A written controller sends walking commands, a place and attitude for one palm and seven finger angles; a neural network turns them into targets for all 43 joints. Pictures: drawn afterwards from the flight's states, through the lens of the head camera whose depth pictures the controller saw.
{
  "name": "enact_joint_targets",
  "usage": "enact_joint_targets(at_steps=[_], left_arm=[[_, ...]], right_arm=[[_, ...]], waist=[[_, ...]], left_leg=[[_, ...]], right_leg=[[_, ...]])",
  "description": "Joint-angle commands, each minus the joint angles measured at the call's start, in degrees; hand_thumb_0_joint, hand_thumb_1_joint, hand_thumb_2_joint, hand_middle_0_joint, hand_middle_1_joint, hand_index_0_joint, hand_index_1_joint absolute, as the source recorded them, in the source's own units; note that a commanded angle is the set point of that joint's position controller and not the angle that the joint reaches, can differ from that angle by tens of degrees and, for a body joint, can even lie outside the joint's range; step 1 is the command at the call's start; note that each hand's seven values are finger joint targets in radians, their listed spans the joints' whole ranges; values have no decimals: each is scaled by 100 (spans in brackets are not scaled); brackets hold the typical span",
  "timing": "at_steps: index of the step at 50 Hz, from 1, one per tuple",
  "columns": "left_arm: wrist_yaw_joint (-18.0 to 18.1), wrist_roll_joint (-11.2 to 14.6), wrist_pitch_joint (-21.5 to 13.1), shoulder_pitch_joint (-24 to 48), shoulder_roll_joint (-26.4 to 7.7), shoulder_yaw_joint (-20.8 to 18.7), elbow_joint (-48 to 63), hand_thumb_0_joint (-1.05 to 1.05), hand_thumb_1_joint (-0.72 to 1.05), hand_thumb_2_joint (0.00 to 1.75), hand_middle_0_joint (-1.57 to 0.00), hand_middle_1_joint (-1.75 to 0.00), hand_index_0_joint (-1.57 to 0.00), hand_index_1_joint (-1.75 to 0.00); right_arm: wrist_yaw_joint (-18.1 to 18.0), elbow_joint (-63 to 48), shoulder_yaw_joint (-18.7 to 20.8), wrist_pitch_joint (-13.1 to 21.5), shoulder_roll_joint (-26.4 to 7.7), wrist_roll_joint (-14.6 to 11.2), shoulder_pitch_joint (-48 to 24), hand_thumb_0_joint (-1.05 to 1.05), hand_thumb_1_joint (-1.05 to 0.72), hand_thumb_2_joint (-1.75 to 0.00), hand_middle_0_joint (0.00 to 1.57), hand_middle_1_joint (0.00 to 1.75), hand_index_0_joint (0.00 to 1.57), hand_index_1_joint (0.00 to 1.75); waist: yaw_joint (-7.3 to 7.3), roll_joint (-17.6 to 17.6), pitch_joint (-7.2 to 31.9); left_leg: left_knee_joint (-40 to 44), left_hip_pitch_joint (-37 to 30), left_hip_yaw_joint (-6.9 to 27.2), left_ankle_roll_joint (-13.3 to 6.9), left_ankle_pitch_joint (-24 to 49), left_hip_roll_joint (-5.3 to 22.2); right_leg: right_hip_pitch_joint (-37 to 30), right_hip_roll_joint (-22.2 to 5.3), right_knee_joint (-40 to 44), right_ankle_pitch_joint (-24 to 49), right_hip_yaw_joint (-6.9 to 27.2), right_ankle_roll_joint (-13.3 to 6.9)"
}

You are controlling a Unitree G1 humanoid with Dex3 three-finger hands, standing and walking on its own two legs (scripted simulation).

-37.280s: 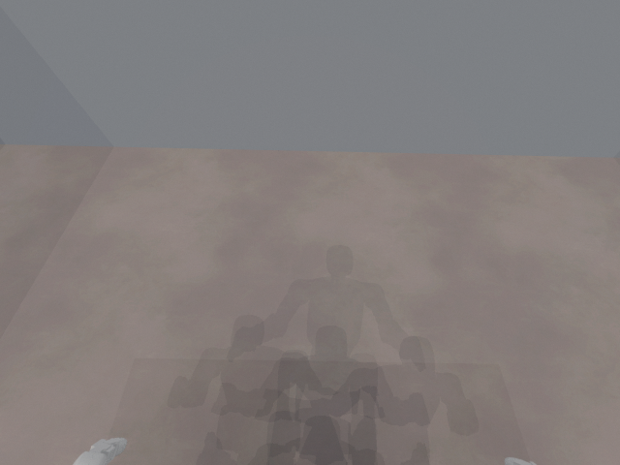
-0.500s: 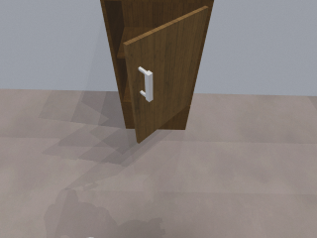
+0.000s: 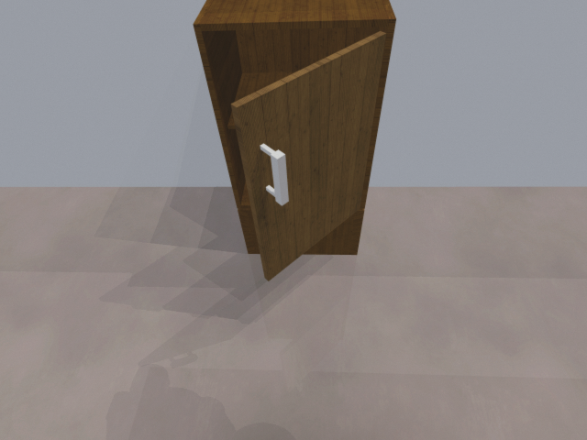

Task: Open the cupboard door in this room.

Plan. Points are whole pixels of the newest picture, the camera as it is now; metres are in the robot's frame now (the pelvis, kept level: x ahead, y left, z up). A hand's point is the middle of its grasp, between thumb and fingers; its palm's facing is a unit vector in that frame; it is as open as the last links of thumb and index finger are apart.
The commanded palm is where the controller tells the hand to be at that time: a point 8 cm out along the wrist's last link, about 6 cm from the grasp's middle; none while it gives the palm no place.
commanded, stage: let the arm hang, fingers relaxed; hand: left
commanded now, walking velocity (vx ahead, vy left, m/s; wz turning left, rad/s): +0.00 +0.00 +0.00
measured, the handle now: (273, 174) +0.62 +0.08 -0.04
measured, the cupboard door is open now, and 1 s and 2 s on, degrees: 45 45 45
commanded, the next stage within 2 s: look to check the result in 0.30 s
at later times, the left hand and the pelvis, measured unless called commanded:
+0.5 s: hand out of the picture +0.07 +0.20 -0.16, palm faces +0.02 -0.96 -0.27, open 7.4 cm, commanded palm none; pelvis +0.03 +0.00 +0.00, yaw +0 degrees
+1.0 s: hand out of the picture +0.10 +0.21 -0.16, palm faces +0.01 -0.95 -0.30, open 7.4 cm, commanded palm none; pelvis +0.04 -0.01 +0.00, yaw +0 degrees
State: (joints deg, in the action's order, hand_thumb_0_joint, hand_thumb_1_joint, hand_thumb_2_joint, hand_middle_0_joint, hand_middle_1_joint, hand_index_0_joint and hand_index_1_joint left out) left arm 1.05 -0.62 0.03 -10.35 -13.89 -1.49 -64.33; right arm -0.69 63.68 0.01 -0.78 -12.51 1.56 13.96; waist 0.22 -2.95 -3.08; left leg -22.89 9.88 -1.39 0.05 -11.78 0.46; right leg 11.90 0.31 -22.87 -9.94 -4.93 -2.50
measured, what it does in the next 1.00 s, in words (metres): stands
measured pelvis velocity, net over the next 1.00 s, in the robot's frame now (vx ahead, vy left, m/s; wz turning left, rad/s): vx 0.04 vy -0.01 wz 0.00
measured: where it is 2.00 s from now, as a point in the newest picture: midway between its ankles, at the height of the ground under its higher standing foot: outside the picture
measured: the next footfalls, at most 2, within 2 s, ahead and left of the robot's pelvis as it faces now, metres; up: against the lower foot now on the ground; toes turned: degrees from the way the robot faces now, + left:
left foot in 1.96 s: +0.11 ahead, +0.08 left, +0.00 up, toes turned -30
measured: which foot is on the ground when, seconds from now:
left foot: down 0.00-1.00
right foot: down 0.00-1.00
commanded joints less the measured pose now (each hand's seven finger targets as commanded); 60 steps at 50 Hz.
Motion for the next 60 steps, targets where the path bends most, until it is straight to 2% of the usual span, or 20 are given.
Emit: enact_joint_targets(at_steps=[1,2,6,10,12,14,17,21,22,25,28,44,48,50,52,56,57,60], left_arm=[[43,-1,-118,2,-861,-130,210,0,90,90,-20,-30,-20,-30],[43,0,-123,28,-845,-123,187,0,90,90,-20,-30,-20,-30],[48,0,-149,34,-825,-132,189,0,90,90,-20,-30,-20,-30],[43,9,-150,89,-793,-111,166,0,90,90,-20,-30,-20,-30],[49,5,-163,97,-792,-120,169,0,90,90,-20,-30,-20,-30],[48,8,-172,111,-799,-125,165,0,90,90,-20,-30,-20,-30],[48,4,-174,113,-805,-128,162,0,90,90,-20,-30,-20,-30],[48,5,-190,119,-833,-138,163,0,90,90,-20,-30,-20,-30],[49,6,-191,122,-834,-134,157,0,90,90,-20,-30,-20,-30],[50,13,-203,135,-886,-139,153,0,90,90,-20,-30,-20,-30],[53,12,-201,126,-907,-130,147,0,90,90,-20,-30,-20,-30],[43,14,-210,265,-1080,-128,166,0,90,90,-20,-30,-20,-30],[50,15,-222,289,-1112,-142,189,0,90,90,-20,-30,-20,-30],[46,9,-183,298,-1033,-146,220,0,90,90,-20,-30,-20,-30],[68,6,-64,144,-691,-110,197,0,90,90,-20,-30,-20,-30],[44,-27,71,36,-829,-252,408,0,90,90,-20,-30,-20,-30],[29,-37,108,38,-858,-280,496,0,90,90,-20,-30,-20,-30],[-21,-53,183,116,-834,-332,713,0,90,90,-20,-30,-20,-30]], right_arm=[[-52,-143,144,103,-775,-18,196,0,-90,-90,20,30,20,30],[-53,-126,136,111,-736,-13,172,0,-90,-90,20,30,20,30],[-71,-121,140,132,-774,-22,74,0,-90,-90,20,30,20,30],[-81,-95,126,140,-768,-15,-13,0,-90,-90,20,30,20,30],[-88,-103,128,151,-785,-18,-36,0,-90,-90,20,30,20,30],[-96,-108,131,158,-806,-21,-74,0,-90,-90,20,30,20,30],[-98,-123,143,151,-837,-23,-140,0,-90,-90,20,30,20,30],[-110,-142,155,152,-909,-31,-157,0,-90,-90,20,30,20,30],[-107,-127,153,157,-890,-27,-175,0,-90,-90,20,30,20,30],[-115,-141,156,158,-948,-32,-193,0,-90,-90,20,30,20,30],[-117,-140,162,151,-970,-34,-246,0,-90,-90,20,30,20,30],[-101,-148,148,152,-1134,-34,-390,0,-90,-90,20,30,20,30],[-105,-154,147,162,-1155,-35,-388,0,-90,-90,20,30,20,30],[-125,-146,149,145,-1079,-24,-342,0,-90,-90,20,30,20,30],[-154,-109,90,58,-665,-21,-79,0,-90,-90,20,30,20,30],[-215,-305,218,-31,-773,-33,57,0,-90,-90,20,30,20,30],[-228,-379,259,-48,-809,-32,64,0,-90,-90,20,30,20,30],[-247,-556,330,-79,-840,-25,74,0,-90,-90,20,30,20,30]], waist=[[-20,324,105],[-13,381,133],[-26,239,181],[-12,103,182],[-8,222,243],[-6,173,311],[-1,185,237],[8,304,331],[10,217,333],[21,266,450],[13,308,394],[1,323,365],[1,320,466],[19,267,430],[46,327,378],[42,536,401],[58,482,381],[92,353,266]], left_leg=[[486,210,507,-198,263,481],[501,191,503,-187,370,497],[538,90,491,-159,566,521],[612,44,500,-134,589,540],[618,-1,504,-135,674,558],[611,-67,500,-126,783,563],[615,-105,485,-125,723,556],[603,-208,471,-128,811,576],[608,-230,467,-129,876,575],[605,-309,473,-123,941,589],[599,-348,463,-127,1001,591],[702,-411,466,-111,1034,612],[689,-434,475,-107,1141,616],[598,-500,356,-75,1152,662],[382,-444,160,-3,1079,678],[-48,-305,-132,16,744,688],[-133,-293,-183,13,663,710],[-185,-277,-153,-52,301,825]], right_leg=[[-236,-721,668,-370,852,-89],[-311,-731,629,-186,814,-82],[-413,-736,597,219,777,-72],[-472,-737,599,330,774,-69],[-531,-738,580,485,762,-68],[-608,-744,567,682,755,-66],[-542,-755,629,629,757,-63],[-597,-745,630,806,739,-64],[-619,-772,622,915,750,-65],[-714,-772,611,1100,760,-72],[-680,-776,614,1204,749,-63],[-771,-790,681,1273,763,-52],[-883,-799,658,1451,761,-60],[-741,-782,596,1621,840,-70],[-606,-787,417,1816,872,-24],[-411,-773,97,2085,1162,-123],[-285,-780,19,2083,1233,-155],[224,-640,-179,1577,1374,-173]])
